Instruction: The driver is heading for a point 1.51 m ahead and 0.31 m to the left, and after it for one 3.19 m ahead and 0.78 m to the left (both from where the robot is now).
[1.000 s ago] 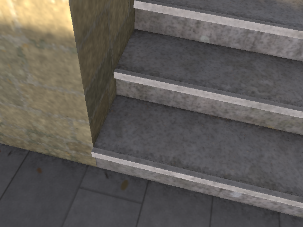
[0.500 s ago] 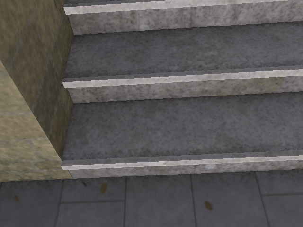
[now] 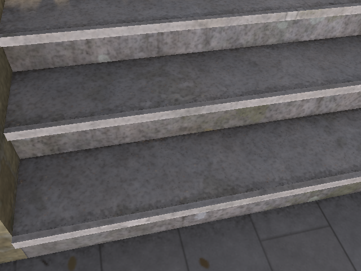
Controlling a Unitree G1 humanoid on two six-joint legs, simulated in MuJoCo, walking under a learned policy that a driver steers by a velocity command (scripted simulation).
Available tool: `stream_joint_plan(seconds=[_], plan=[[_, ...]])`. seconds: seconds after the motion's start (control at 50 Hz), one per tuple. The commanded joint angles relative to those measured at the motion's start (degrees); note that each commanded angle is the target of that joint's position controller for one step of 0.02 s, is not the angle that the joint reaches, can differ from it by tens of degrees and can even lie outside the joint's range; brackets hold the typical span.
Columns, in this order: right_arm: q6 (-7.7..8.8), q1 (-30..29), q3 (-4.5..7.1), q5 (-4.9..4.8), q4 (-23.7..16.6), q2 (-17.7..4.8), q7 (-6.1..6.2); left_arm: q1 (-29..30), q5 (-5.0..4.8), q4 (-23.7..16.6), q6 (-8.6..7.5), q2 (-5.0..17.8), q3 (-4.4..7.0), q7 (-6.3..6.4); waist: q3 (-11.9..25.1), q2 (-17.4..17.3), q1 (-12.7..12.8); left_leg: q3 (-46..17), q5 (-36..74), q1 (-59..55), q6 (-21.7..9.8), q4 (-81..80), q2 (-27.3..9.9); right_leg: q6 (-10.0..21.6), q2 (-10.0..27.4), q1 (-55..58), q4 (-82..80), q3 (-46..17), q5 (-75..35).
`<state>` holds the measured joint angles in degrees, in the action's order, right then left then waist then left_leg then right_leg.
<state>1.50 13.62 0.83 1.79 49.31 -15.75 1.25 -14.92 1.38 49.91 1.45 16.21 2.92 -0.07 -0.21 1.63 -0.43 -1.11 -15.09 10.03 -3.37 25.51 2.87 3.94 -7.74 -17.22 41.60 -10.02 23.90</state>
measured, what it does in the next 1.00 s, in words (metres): walks ahead, turning left: right foot, then left foot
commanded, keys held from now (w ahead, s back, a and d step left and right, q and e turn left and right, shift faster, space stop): w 0.20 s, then w+q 0.80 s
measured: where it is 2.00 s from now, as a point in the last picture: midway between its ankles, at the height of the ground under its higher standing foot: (131, 122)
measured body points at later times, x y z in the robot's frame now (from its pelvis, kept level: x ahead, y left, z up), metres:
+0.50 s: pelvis +0.21 -0.04 -0.01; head +0.25 -0.05 +0.44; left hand +0.38 +0.21 -0.11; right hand +0.18 -0.30 -0.15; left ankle +0.04 +0.08 -0.67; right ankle +0.28 -0.12 -0.74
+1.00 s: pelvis +0.42 +0.02 -0.02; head +0.44 +0.04 +0.43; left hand +0.39 +0.28 -0.16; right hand +0.64 -0.18 -0.13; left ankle +0.43 +0.07 -0.74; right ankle +0.36 -0.13 -0.62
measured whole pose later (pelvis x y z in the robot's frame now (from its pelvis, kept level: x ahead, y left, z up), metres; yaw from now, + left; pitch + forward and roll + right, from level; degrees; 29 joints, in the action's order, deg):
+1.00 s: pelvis +0.42 +0.02 -0.02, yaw +23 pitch +1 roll +0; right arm 1.2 8.9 3.0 1.7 48.7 -13.7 0.1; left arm -14.4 2.2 50.3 -5.1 13.5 1.3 -0.3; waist -2.0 2.0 0.6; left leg 3.7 -15.0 20.4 -8.0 33.8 6.5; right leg -0.2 3.9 -24.9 78.1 3.2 22.6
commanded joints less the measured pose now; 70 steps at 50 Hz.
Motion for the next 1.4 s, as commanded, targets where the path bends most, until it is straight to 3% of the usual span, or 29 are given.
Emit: stream_joint_plan(seconds=[0.02, 0.1, 0.28, 0.34, 0.38, 0.4, 0.42, 0.44, 0.46, 0.48, 0.54, 0.74, 0.84, 0.88, 0.9, 0.92, 0.94, 0.96, 1.0, 1.04, 1.08, 1.14, 1.22, 1.26, 1.3, 1.34, 1.36, 1.38, 1.4], plan=[[1.5, 2.1, 2.54, -0.78, -0.4, -9.5, -0.45, 3.5, 0.27, -4.0, -2.8, 7.9, 1.49, -0.93, -9.5, -6.7, 0.5, -27.3, -24.1, -7.8, -7.5, -21.0, -18.6, -0.9, 4.8, -22.5, 11.6, -0.1, -3.1], [3.28, 6.5, 1.91, -1.22, 2.2, -6.1, -1.04, 5.8, 1.3, -3.2, -3.23, 5.3, 0.86, -2.76, -5.3, -7.7, -0.5, -15.0, -3.6, -11.6, -6.5, -20.6, -13.5, -3.4, 8.4, -22.7, 14.6, 7.3, -11.9], [3.82, 16.0, 2.19, -0.97, 7.5, -5.9, -0.82, 21.0, 0.62, -8.6, -3.85, 1.6, -1.15, -2.93, -6.8, -7.8, -4.5, -10.0, 23.1, -11.7, -7.9, -16.8, -12.7, -5.0, 9.0, -20.1, -3.4, 13.8, -16.0], [3.87, 14.3, 2.62, -1.05, 7.5, -7.2, -0.63, 18.4, 0.23, -8.5, -4.43, 2.8, -1.01, -1.94, -5.0, -8.4, -1.8, -11.1, 34.7, -10.5, -6.6, -11.8, -14.1, -2.9, 7.3, -10.9, -8.7, 13.6, -14.9], [3.92, 11.9, 2.74, -1.45, 7.1, -7.7, -0.81, 7.9, 0.14, -5.4, -5.23, 5.0, 0.05, -0.53, 0.6, -7.3, 3.4, -9.7, 46.6, -8.7, -4.4, -0.6, -12.1, -0.6, 5.1, 4.4, -14.8, 13.5, -15.7], [4.07, 11.0, 2.51, -1.94, 6.6, -7.0, -1.02, -0.5, 0.97, -3.0, -5.99, 7.4, 0.94, 0.4, 6.2, -5.4, 7.1, -7.9, 41.0, -2.4, -3.2, 9.7, -9.3, 0.8, 8.3, 17.8, -16.1, 11.1, -17.6], [4.24, 11.8, 1.24, -3.06, 4.1, -2.3, -1.33, -8.5, 2.48, -2.8, -6.38, 12.5, 2.16, 1.39, 14.5, 2.5, 9.2, -5.2, 20.5, 10.9, -1.6, 25.7, -4.8, 3.8, 23.8, 33.7, -17.9, -5.3, -7.8], [3.46, 16.5, 1.03, -3.57, 3.6, -0.1, -0.6, -8.5, 2.43, -2.4, -5.6, 15.9, 3.07, 0.86, 19.0, 13.3, 6.3, -1.3, -14.9, 21.2, -1.2, 38.7, 1.4, 8.0, 35.2, 36.4, -24.5, -24.8, -6.3], [2.49, 13.4, 2.57, -1.68, 4.7, -5.6, -0.34, -4.5, 1.05, -2.9, -5.32, 10.4, 2.1, 0.38, 11.4, 4.6, 4.4, -4.2, -10.8, 22.7, -2.4, 42.9, -2.8, 6.7, 31.8, 27.6, -26.5, -22.8, 0.8], [2.31, 11.5, 2.55, -1.34, 4.9, -4.0, -0.99, 0.8, 0.47, -3.7, -5.56, 6.3, 1.0, 0.2, 3.9, 2.4, 2.3, -4.1, -5.6, 22.3, -2.6, 42.1, -4.8, 5.4, 29.1, 19.3, -28.5, -14.5, -0.5], [1.05, 9.6, 2.47, -0.13, 5.2, -1.6, -2.16, 2.9, 0.19, -2.7, -6.9, 2.4, -0.13, 0.42, -1.4, 3.8, -0.4, -2.0, -0.8, 19.1, -1.3, 40.0, -7.4, 3.3, 23.1, 10.0, -31.9, 1.6, -18.1], [0.25, -10.0, 1.18, 0.16, -2.6, 1.4, -4.54, -0.9, -0.46, 0.7, -8.79, 3.0, -0.09, 0.74, -3.2, 3.0, 0.2, 4.2, 14.2, 21.5, 1.0, 19.9, -6.4, 2.9, 19.5, 8.8, -31.2, 21.1, -41.0], [-1.06, -9.6, 1.22, 1.19, -3.6, -0.3, -3.28, -3.7, -0.29, 1.2, -8.68, 6.9, 0.83, 1.29, -0.1, 4.0, -0.1, 9.1, 3.4, 13.0, -2.5, 15.3, -2.0, 3.7, 23.3, 14.1, -20.0, 21.8, -57.8], [-0.43, -0.2, 2.29, 1.22, -1.2, -1.6, -2.27, -2.9, -0.56, 0.9, -7.47, 8.3, 1.26, 1.19, 4.3, 2.1, -4.1, 11.1, 0.1, 4.9, -4.7, 10.3, 2.6, 3.3, 23.0, 15.2, -1.4, 23.3, -65.6], [0.28, 6.4, 3.17, 1.38, 0.1, -2.8, -1.59, -2.1, -1.58, 0.0, -6.99, 8.8, 1.35, 0.86, 8.7, 0.1, -7.9, 8.2, 3.8, -5.3, -6.1, 3.9, 2.8, 1.7, 21.5, 8.7, 12.5, 23.4, -55.9], [0.61, 8.1, 4.84, 1.78, 0.5, -9.2, -0.71, -2.0, -0.71, -1.8, -7.16, 3.1, -0.03, 0.4, 7.9, -9.0, -6.7, -10.6, 4.8, -12.5, -8.6, -2.4, -9.6, -1.2, 16.3, -6.9, 29.7, 22.9, -16.0], [0.18, 9.0, 6.58, 1.17, -0.7, -17.2, -0.73, -2.9, -0.69, -6.0, -7.58, 0.0, -0.93, -0.18, 11.4, -16.9, -3.7, -40.5, 21.4, -23.4, -21.0, -7.9, -23.4, -4.6, 5.9, -27.0, 46.2, 14.8, 5.9], [-0.55, 9.9, 6.72, -0.7, -0.1, -14.3, -0.5, 1.6, 1.29, -5.8, -7.62, 2.6, -0.92, -0.23, 9.3, -6.5, -5.7, -36.0, 8.0, -20.5, -22.6, -10.5, -22.8, -4.6, 10.2, -32.2, 49.1, 8.2, 1.2], [-0.67, 4.7, 4.97, -1.1, -0.7, -6.9, -0.14, 4.2, 2.01, -6.0, -8.17, 2.4, -0.89, -0.64, 0.2, -0.6, -1.9, -25.6, -0.4, -9.5, -17.6, -11.3, -16.7, -4.5, 13.1, -35.5, 48.2, 9.3, -4.4], [0.54, 2.2, 3.51, -0.86, -1.8, -3.2, 0.26, 3.4, 2.98, -6.5, -6.23, 0.5, -1.46, -1.04, 0.2, -1.5, 0.5, -17.1, 17.6, -1.7, -14.2, -9.6, -12.1, -5.6, 13.8, -31.6, 49.6, 10.4, -8.3], [1.75, 6.8, 3.42, -0.06, -0.5, -3.3, 0.23, 4.0, 2.5, -7.3, -4.99, -2.8, -2.09, -0.97, 3.1, -3.8, -0.5, -14.8, 27.8, -1.2, -14.1, -7.6, -11.1, -5.1, 11.7, -34.8, 61.3, 13.4, -7.0], [2.88, 15.5, 2.94, 0.16, 3.2, -3.0, -0.31, 14.8, 1.93, -13.2, -4.04, -6.5, -3.27, 0.97, -0.6, -7.4, -3.3, -20.1, 12.0, -7.2, -15.0, -8.8, -14.2, -2.6, 12.4, -58.9, 83.6, 13.0, 2.6], [3.46, 19.7, 0.84, -0.81, 8.7, 0.0, 0.56, 31.2, 1.69, -24.7, -3.64, -10.5, -6.47, 1.84, -7.3, -3.8, -3.2, -14.5, -4.6, -1.8, -7.7, -14.9, -12.2, 0.8, 13.1, -68.9, 76.0, 12.3, 6.5], [2.8, 18.2, 0.78, -1.29, 8.3, -1.9, 2.48, 30.1, 1.37, -27.1, -2.32, -10.0, -7.09, 1.05, -4.8, -3.5, -1.1, -14.0, 9.6, 2.3, -9.8, -25.2, -14.7, 0.7, 13.5, -57.1, 64.9, 15.4, 3.5], [2.56, 16.6, 0.52, -1.75, 6.9, -2.0, 3.53, 25.4, 1.13, -25.1, -1.18, -9.5, -6.76, 0.7, 0.5, -0.2, 0.0, -3.5, 34.1, -2.7, -9.0, -27.9, -13.3, 1.9, 12.7, -42.1, 53.9, 18.7, 2.1], [2.95, 13.4, 1.26, -3.39, 3.4, -5.9, 2.4, 14.8, 0.16, -20.3, -1.26, -9.6, -6.64, 1.11, 9.9, -4.0, 4.7, 4.8, 84.6, -0.1, -8.4, -19.4, -12.5, 3.4, 6.1, -13.3, 40.4, 24.2, -0.2], [3.23, 13.1, 2.03, -3.04, 2.4, -9.0, 2.16, 8.8, 0.01, -17.6, -0.86, -6.9, -5.2, 1.26, 14.7, -7.7, 7.2, 4.6, 100.1, -5.1, -8.1, -9.7, -14.8, 3.7, 3.3, -8.0, 37.4, 24.2, 3.0], [3.32, 12.4, 2.81, -2.71, 2.2, -10.0, 1.59, 3.1, -0.22, -15.4, -0.46, -4.6, -4.04, 1.21, 18.2, -12.8, 9.0, 4.2, 109.9, -11.2, -8.3, 1.0, -16.9, 4.7, 1.6, -6.1, 32.4, 22.2, 7.4], [3.6, 11.8, 3.39, -2.4, 1.7, -10.1, 0.36, -0.8, 0.66, -14.3, -0.71, -2.6, -2.93, 0.57, 19.4, -11.9, 10.9, 5.2, 108.5, -11.4, -7.9, 13.7, -16.5, 6.6, -0.6, -0.8, 21.5, 19.8, 8.5]])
